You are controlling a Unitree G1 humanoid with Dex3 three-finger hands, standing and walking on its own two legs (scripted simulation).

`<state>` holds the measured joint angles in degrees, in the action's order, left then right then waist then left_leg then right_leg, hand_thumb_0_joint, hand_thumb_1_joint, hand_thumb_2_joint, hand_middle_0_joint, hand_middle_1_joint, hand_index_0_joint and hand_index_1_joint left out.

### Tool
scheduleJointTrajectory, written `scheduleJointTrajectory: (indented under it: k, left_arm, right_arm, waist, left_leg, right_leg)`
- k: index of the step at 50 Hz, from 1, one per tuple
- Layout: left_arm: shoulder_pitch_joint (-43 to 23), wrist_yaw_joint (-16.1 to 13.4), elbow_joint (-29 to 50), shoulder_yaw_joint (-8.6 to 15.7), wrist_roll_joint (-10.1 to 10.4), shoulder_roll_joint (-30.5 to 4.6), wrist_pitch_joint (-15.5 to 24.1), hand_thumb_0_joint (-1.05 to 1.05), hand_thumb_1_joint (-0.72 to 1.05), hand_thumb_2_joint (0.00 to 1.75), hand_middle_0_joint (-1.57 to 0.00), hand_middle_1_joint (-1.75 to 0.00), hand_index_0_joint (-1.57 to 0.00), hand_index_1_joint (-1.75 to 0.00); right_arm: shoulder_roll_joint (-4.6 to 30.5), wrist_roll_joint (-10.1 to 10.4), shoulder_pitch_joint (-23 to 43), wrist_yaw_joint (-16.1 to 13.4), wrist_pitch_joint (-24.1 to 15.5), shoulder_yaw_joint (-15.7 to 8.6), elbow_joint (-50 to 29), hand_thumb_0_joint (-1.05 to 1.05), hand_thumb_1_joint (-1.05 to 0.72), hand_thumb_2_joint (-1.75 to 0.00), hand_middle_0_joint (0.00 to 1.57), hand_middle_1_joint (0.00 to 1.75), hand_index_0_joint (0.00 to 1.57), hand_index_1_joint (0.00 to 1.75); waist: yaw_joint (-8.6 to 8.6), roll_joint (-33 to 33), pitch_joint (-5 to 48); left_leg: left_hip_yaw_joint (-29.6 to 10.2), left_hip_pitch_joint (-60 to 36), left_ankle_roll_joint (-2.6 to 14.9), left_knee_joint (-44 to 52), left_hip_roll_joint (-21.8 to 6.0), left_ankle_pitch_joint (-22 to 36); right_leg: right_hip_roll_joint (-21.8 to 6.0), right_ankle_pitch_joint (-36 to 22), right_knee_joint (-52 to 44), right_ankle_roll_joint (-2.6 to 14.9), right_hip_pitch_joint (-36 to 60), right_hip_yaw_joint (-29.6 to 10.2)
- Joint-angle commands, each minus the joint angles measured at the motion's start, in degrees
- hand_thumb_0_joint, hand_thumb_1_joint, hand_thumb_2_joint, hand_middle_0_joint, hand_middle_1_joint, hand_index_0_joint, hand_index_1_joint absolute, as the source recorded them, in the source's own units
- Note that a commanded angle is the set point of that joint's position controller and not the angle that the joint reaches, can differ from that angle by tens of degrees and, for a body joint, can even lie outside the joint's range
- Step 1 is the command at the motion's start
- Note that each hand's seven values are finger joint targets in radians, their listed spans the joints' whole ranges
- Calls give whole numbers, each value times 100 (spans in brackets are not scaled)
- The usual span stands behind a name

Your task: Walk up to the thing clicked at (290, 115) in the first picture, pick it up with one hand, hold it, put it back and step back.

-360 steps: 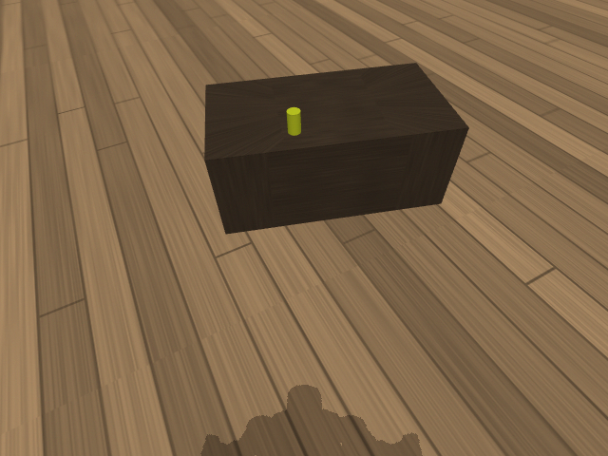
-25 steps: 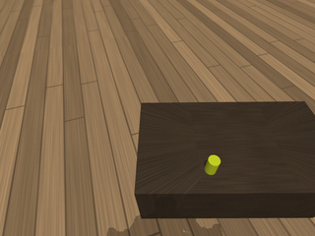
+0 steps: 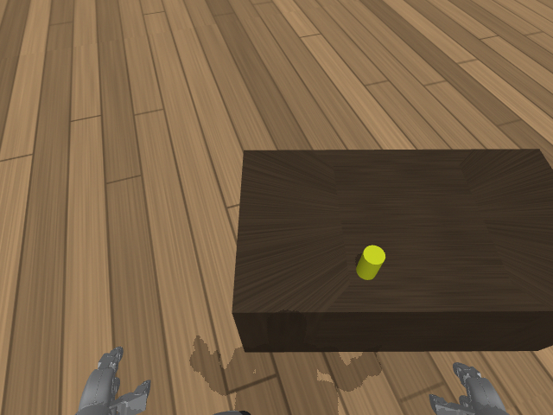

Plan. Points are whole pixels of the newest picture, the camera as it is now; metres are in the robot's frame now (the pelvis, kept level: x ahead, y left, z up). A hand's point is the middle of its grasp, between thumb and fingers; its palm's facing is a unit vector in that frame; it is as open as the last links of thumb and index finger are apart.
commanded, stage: go down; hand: right
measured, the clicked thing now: (370, 263) +0.49 -0.21 -0.30
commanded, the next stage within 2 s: none
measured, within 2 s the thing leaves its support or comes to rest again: neither
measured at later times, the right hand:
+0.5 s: hand (456, 404) +0.16 -0.26 -0.14, palm faces +0.05 +0.94 -0.33, open 17.1 cm
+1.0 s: hand (466, 400) +0.16 -0.27 -0.13, palm faces +0.07 +0.94 -0.33, open 17.5 cm
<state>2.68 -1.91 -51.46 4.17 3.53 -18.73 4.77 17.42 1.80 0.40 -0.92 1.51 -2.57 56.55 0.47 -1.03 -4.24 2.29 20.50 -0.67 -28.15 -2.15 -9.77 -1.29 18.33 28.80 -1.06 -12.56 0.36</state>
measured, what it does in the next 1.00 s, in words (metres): stands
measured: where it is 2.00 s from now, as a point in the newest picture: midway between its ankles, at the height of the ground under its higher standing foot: outside the picture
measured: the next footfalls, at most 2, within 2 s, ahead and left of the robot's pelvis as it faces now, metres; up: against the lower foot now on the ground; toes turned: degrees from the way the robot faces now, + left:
none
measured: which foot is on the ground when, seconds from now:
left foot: down 0.00-1.00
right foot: down 0.00-1.00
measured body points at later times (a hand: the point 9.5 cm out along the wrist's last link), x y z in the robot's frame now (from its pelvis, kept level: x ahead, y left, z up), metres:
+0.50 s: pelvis +0.01 -0.02 -0.03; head +0.06 -0.01 +0.42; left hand +0.16 +0.27 -0.12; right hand +0.15 -0.31 -0.12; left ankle +0.05 +0.13 -0.74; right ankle -0.04 -0.13 -0.74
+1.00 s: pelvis +0.02 -0.02 -0.04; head +0.06 -0.02 +0.41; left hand +0.18 +0.26 -0.11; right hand +0.16 -0.32 -0.10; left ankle +0.05 +0.13 -0.74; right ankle -0.04 -0.13 -0.74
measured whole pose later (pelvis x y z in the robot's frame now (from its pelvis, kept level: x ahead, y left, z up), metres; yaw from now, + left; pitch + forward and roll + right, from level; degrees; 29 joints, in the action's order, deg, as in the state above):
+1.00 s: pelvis +0.02 -0.02 -0.04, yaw -2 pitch +11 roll +2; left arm 19.6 -4.1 -24.8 5.7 1.2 -15.4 6.7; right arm 19.6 0.0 -18.6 3.5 26.0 -7.0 11.9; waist 0.3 -1.8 6.8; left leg 3.8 38.1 -1.9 -48.8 -3.6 -21.1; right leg -0.6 30.9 52.2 -0.1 -31.9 -2.0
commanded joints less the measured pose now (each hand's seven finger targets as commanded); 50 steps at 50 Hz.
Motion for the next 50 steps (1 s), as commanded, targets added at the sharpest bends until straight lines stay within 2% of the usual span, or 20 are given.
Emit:
scheduleJointTrajectory:
  k: [1, 3, 5, 6, 8, 11, 13, 14, 15, 17, 19, 24, 28, 30, 33, 38, 39, 42, 43, 50]
  left_arm:
    - [384, -69, 308, 575, -188, -903, 150, 0, 14, 17, -3, -5, -4, -3]
    - [670, -17, 1455, 727, -182, -1100, 180, 0, 2, 13, -4, -6, -6, -4]
    - [1041, 53, 878, 521, -138, -801, 59, 0, -6, 10, -4, -5, -6, -3]
    - [901, 67, 904, 535, -105, -790, 59, 0, -12, 9, -5, -5, -6, -4]
    - [363, 95, 1585, 596, -87, -886, 145, 0, -21, 9, -5, -6, -6, -5]
    - [284, 127, 1394, 521, -135, -722, 210, 0, -39, 6, -6, -6, -7, -5]
    - [149, 74, 1714, 675, -187, -912, 355, 0, -49, 4, -7, -6, -7, -6]
    - [284, 65, 1909, 700, -207, -967, 405, 0, -51, 3, -7, -6, -7, -6]
    - [204, 21, 1997, 721, -227, -1032, 441, 0, -52, 3, -7, -6, -7, -6]
    - [215, -47, 2319, 586, -228, -842, 549, 0, -53, 4, -7, -6, -7, -6]
    - [358, -134, 2340, 613, -258, -856, 591, 0, -53, 4, -7, -6, -6, -6]
    - [910, -276, 2315, 582, -297, -770, 590, 0, -52, 4, -6, -5, -6, -5]
    - [1192, -291, 2413, 570, -261, -695, 531, 0, -52, 3, -6, -5, -6, -5]
    - [1202, -285, 2392, 481, -254, -611, 499, 0, -52, 3, -6, -5, -6, -5]
    - [1177, -277, 2706, 546, -242, -712, 528, 0, -53, 4, -6, -5, -6, -5]
    - [1431, -243, 3019, 531, -220, -620, 520, 0, -53, 4, -6, -6, -6, -5]
    - [1345, -252, 3280, 617, -215, -728, 541, 0, -53, 4, -6, -5, -6, -5]
    - [1655, -236, 3161, 538, -206, -525, 508, 0, -54, 4, -6, -5, -6, -5]
    - [1549, -260, 3443, 612, -214, -637, 523, 0, -53, 4, -6, -5, -6, -5]
    - [1641, -339, 3691, 533, -212, -560, 489, 0, -54, 5, -6, -5, -6, -5]
  right_arm:
    - [1460, -272, 11, 72, 463, -701, -356, 0, -14, -19, 5, 5, 4, 5]
    - [1270, -246, -566, 201, 744, -678, -1170, 0, -5, -15, 5, 5, 5, 5]
    - [1318, -254, -393, 331, 1109, -556, -1646, 0, 2, -12, 6, 4, 5, 4]
    - [1343, -260, -251, 368, 1253, -538, -1805, 0, 7, -12, 6, 5, 5, 5]
    - [1199, -246, -14, 371, 1437, -476, -2278, 0, 18, -11, 4, 5, 4, 5]
    - [1109, -288, -116, 332, 1531, -423, -2480, 0, 35, -9, 3, 6, 3, 6]
    - [1181, -300, -129, 299, 1500, -509, -2799, 0, 43, -8, 2, 6, 3, 6]
    - [1188, -288, -169, 280, 1495, -545, -3011, 0, 49, -7, 2, 6, 3, 6]
    - [1156, -274, -408, 254, 1503, -553, -2997, 0, 50, -7, 1, 6, 3, 7]
    - [1250, -278, -353, 188, 1447, -635, -3522, 0, 52, -7, 1, 6, 3, 6]
    - [1215, -286, -554, 138, 1470, -629, -3534, 0, 54, -7, 1, 6, 3, 6]
    - [1248, -268, -1039, 76, 1682, -723, -3914, 0, 56, -3, 2, 6, 3, 6]
    - [1208, -220, -1259, 181, 1942, -691, -4134, 0, 57, -3, 2, 6, 3, 6]
    - [1245, -208, -1262, 244, 2041, -702, -4304, 0, 58, -4, 2, 6, 3, 6]
    - [1230, -189, -1270, 315, 2147, -692, -4501, 0, 58, -5, 1, 6, 3, 6]
    - [1266, -214, -1485, 382, 2213, -777, -4958, 0, 57, -5, 2, 6, 3, 6]
    - [1276, -208, -1531, 396, 2225, -805, -4979, 0, 56, -5, 3, 6, 4, 6]
    - [1261, -219, -1640, 395, 2233, -871, -5204, 0, 54, -5, 3, 6, 4, 6]
    - [1314, -230, -1662, 386, 2231, -942, -5218, 0, 56, -5, 3, 6, 4, 6]
    - [1355, -202, -1889, 407, 2330, -1027, -5434, 0, 54, -5, 3, 6, 4, 6]
  waist:
    - [-57, 237, 1635]
    - [49, 446, 2472]
    - [37, -162, 1638]
    - [53, -205, 1465]
    - [67, 40, 1600]
    - [-14, -44, 1098]
    - [3, 19, 1301]
    - [7, 53, 1574]
    - [-40, 185, 1614]
    - [-113, 30, 2025]
    - [-93, 89, 1956]
    - [-80, -157, 1994]
    - [-1, -182, 1855]
    - [-39, -148, 1595]
    - [25, -29, 1595]
    - [-2, -217, 1923]
    - [18, -114, 2013]
    - [10, -182, 2100]
    - [41, -26, 2193]
    - [-101, -260, 1944]
  left_leg:
    - [43, -891, 52, -209, 53, 881]
    - [100, -1356, 53, -184, 103, 1257]
    - [163, -730, 108, -82, 149, 885]
    - [176, -567, 103, -88, 146, 721]
    - [184, -464, 85, -163, 147, 440]
    - [222, 15, 120, -339, 157, -205]
    - [192, 12, 123, -410, 129, -355]
    - [190, -97, 131, -495, 128, -171]
    - [193, -126, 121, -559, 132, -136]
    - [146, -233, 118, -718, 100, 103]
    - [122, -151, 110, -786, 79, 30]
    - [191, 44, 123, -1035, 120, 87]
    - [226, 203, 121, -1155, 129, 254]
    - [233, 331, 102, -1149, 124, 114]
    - [249, 429, 90, -1228, 126, 72]
    - [223, 334, 117, -1484, 90, 521]
    - [239, 334, 118, -1532, 100, 595]
    - [209, 341, 129, -1630, 71, 711]
    - [194, 331, 111, -1631, 61, 726]
    - [214, 566, 132, -1683, 69, 214]
  right_leg:
    - [214, -1343, 73, 172, -851, 124]
    - [205, -1631, 37, 147, -543, 139]
    - [197, -1418, -50, 112, -649, 132]
    - [199, -1269, 16, 118, -756, 133]
    - [155, -1011, 113, 117, -962, 70]
    - [144, -415, 199, 120, -1474, -11]
    - [143, -228, 301, 152, -1447, -51]
    - [127, -491, 369, 138, -1353, -91]
    - [119, -592, 436, 126, -1409, -129]
    - [134, -920, 624, 103, -1291, -114]
    - [148, -748, 721, 131, -1402, -106]
    - [121, -1060, 858, 53, -1507, -154]
    - [124, -1385, 1013, 16, -1601, -140]
    - [135, -1156, 1042, 28, -1801, -115]
    - [111, -1146, 1134, 32, -1885, -159]
    - [122, -1802, 1368, -35, -1756, -177]
    - [103, -1957, 1409, -40, -1758, -211]
    - [136, -1876, 1511, -39, -1783, -177]
    - [148, -1788, 1554, -11, -1806, -170]
    - [138, -1481, 1552, -37, -2071, -223]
